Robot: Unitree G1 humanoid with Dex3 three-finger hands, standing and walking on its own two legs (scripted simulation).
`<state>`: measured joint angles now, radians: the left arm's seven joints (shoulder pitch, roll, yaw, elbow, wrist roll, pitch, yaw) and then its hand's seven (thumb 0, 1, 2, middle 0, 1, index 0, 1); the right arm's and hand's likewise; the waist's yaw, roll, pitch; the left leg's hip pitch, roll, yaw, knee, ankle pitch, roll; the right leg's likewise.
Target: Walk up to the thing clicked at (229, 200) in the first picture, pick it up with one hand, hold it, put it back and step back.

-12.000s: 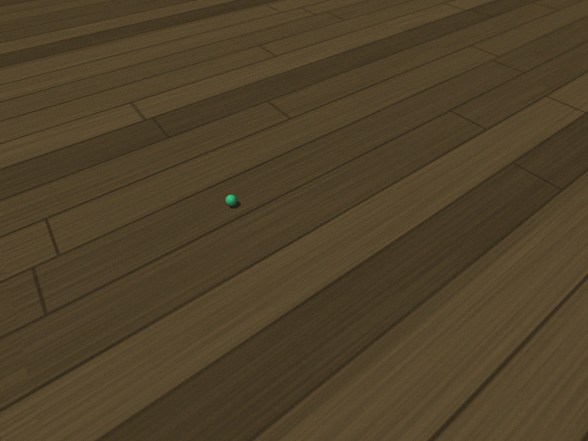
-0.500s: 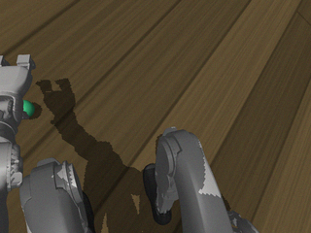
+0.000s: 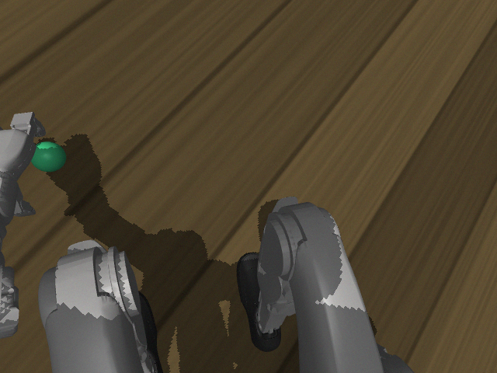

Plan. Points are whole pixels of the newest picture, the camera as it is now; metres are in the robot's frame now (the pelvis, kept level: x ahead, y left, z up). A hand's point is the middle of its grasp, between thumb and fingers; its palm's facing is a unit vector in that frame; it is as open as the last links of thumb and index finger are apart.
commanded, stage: rest palm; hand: left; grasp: from above
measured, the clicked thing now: (48, 156) +0.48 +0.26 -0.29
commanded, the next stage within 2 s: close in 1.20 s
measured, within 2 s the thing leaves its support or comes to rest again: neither
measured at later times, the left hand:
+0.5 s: hand (36, 145) +0.49 +0.27 -0.24, palm faces -0.45 -0.11 -0.89, open 14.2 cm
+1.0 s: hand (43, 148) +0.49 +0.26 -0.25, palm faces -0.41 -0.10 -0.91, open 14.2 cm
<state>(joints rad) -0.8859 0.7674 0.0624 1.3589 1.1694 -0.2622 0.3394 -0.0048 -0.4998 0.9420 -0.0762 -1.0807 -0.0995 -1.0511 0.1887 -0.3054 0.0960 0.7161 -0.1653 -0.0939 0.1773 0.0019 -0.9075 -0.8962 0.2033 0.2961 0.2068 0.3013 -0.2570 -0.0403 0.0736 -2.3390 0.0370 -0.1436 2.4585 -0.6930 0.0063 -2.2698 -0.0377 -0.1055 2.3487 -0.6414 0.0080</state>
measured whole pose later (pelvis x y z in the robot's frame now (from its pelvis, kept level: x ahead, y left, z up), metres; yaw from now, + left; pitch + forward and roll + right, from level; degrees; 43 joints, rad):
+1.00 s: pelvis +0.00 +0.01 -0.02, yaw -5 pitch +29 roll -13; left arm -1.10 0.95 0.13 1.77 1.36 -0.22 0.66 -0.01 -0.52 1.00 -0.08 -0.96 -0.07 -0.97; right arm 0.13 -0.35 0.23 0.68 -0.27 -0.24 0.29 0.00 -0.90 -0.90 0.20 0.30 0.20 0.30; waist -0.41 -0.11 0.12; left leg -2.36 0.05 -0.22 2.55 -0.73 0.02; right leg -2.26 0.00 -0.16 2.37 -0.64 0.04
